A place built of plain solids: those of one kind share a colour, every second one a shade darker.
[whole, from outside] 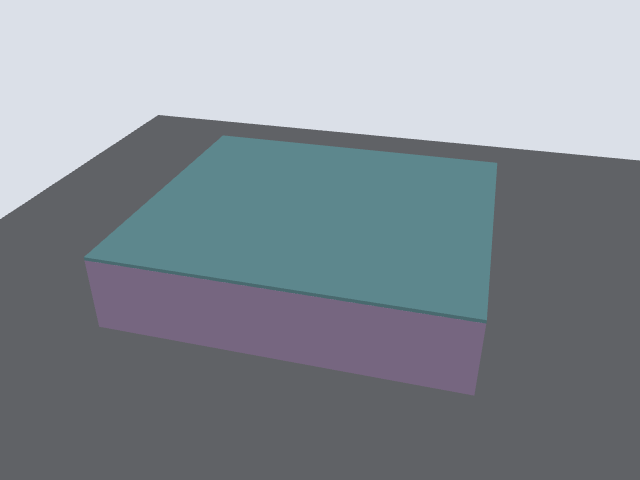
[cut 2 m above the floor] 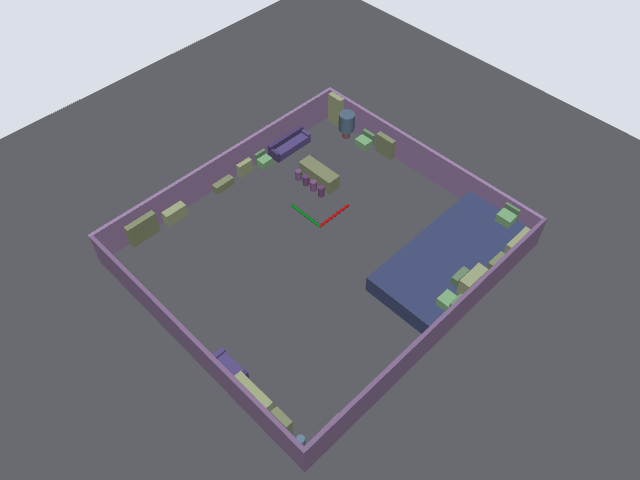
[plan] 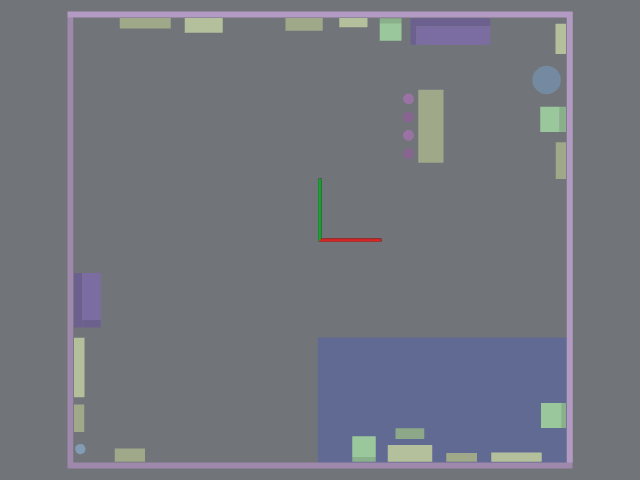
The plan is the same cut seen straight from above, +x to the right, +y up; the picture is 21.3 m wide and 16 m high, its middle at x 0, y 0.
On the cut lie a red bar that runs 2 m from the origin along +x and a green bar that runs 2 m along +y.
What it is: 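A loft; one open main floor with 2 platforms, their free sides bare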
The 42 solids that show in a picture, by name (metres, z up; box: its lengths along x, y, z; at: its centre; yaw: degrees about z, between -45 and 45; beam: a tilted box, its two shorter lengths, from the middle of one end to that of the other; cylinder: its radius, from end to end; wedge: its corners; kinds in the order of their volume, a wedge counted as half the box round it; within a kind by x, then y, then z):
{
 "wall_1": {"box": [0.2, 14.83, 3.63], "at": [-8.32, 0.0, 1.76]},
 "wall_2": {"box": [16.84, 0.2, 3.63], "at": [0.0, -7.52, 1.76]},
 "wall_3": {"box": [16.84, 0.2, 3.63], "at": [0.0, 7.52, 1.76]},
 "wall_4": {"box": [0.2, 14.83, 3.63], "at": [8.32, 0.0, 1.76]},
 "roof_1": {"box": [16.84, 15.23, 0.16], "at": [0.0, 0.0, 3.66]},
 "floor_1": {"box": [8.3, 4.17, 1.04], "at": [4.07, -5.33, 0.47]},
 "case_1": {"box": [0.35, 0.93, 2.27], "at": [-8.03, -5.94, 1.08]},
 "case_2": {"box": [0.35, 1.99, 2.02], "at": [-8.02, -4.25, 0.96]},
 "case_3": {"box": [1.01, 0.45, 0.55], "at": [-6.33, -7.17, 0.22]},
 "case_4": {"box": [1.7, 0.35, 1.4], "at": [-5.83, 7.22, 0.65]},
 "case_5": {"box": [1.27, 0.49, 0.84], "at": [-3.87, 7.15, 0.37]},
 "case_6": {"box": [1.24, 0.42, 0.54], "at": [-0.53, 7.19, 0.22]},
 "case_7": {"box": [0.94, 0.31, 0.86], "at": [1.11, 7.25, 0.38]},
 "case_8": {"box": [1.49, 0.56, 1.17], "at": [3.0, -7.12, 1.58]},
 "case_9": {"box": [0.85, 2.43, 0.96], "at": [3.69, 3.79, 0.43]},
 "case_10": {"box": [1.03, 0.3, 0.81], "at": [4.72, -7.25, 1.4]},
 "case_11": {"box": [1.68, 0.31, 0.86], "at": [6.55, -7.24, 1.42]},
 "case_12": {"box": [0.34, 1.23, 1.33], "at": [8.03, 2.64, 0.62]},
 "case_13": {"box": [0.35, 1.01, 2.3], "at": [8.03, 6.7, 1.1]},
 "sofa_1": {"box": [0.27, 1.82, 0.87], "at": [-8.06, -2.01, 0.39]},
 "sofa_2": {"box": [0.62, 0.26, 0.68], "at": [-7.62, -2.79, 0.29]},
 "sofa_3": {"box": [0.62, 1.31, 0.54], "at": [-7.62, -2.01, 0.22]},
 "sofa_4": {"box": [0.62, 0.26, 0.68], "at": [-7.62, -1.23, 0.29]},
 "sofa_5": {"box": [0.19, 0.62, 0.67], "at": [3.11, 6.82, 0.28]},
 "sofa_6": {"box": [2.28, 0.62, 0.52], "at": [4.35, 6.82, 0.21]},
 "sofa_7": {"box": [2.66, 0.27, 0.84], "at": [4.35, 7.26, 0.37]},
 "sofa_8": {"box": [0.19, 0.62, 0.67], "at": [5.58, 6.82, 0.28]},
 "chair_1": {"box": [0.79, 0.16, 0.79], "at": [1.47, -7.32, 1.39]},
 "chair_2": {"box": [0.79, 0.69, 0.46], "at": [1.47, -6.89, 1.22]},
 "chair_3": {"box": [0.73, 0.58, 0.54], "at": [2.36, 6.93, 0.22]},
 "chair_4": {"box": [0.73, 0.18, 0.81], "at": [2.36, 7.31, 0.36]},
 "chair_5": {"box": [0.65, 0.84, 0.52], "at": [7.67, 4.02, 0.21]},
 "chair_6": {"box": [0.68, 0.83, 0.49], "at": [7.7, -5.85, 1.24]},
 "chair_7": {"box": [0.21, 0.84, 0.83], "at": [8.1, 4.02, 0.37]},
 "chair_8": {"box": [0.16, 0.83, 0.79], "at": [8.12, -5.85, 1.38]},
 "bush_1": {"cylinder": 0.17, "from": [-7.99, -6.97, 0.55], "to": [-7.99, -6.97, 1.56]},
 "bush_2": {"cylinder": 0.47, "from": [7.55, 5.33, 0.58], "to": [7.55, 5.33, 1.7]},
 "stool_1": {"cylinder": 0.18, "from": [2.95, 2.88, 0.0], "to": [2.95, 2.88, 0.63]},
 "stool_2": {"cylinder": 0.18, "from": [2.95, 3.49, 0.0], "to": [2.95, 3.49, 0.63]},
 "stool_3": {"cylinder": 0.18, "from": [2.95, 4.1, 0.0], "to": [2.95, 4.1, 0.63]},
 "stool_4": {"cylinder": 0.18, "from": [2.95, 4.7, 0.0], "to": [2.95, 4.7, 0.63]},
 "bench_1": {"box": [0.96, 0.36, 0.48], "at": [3.0, -6.45, 1.23]}
}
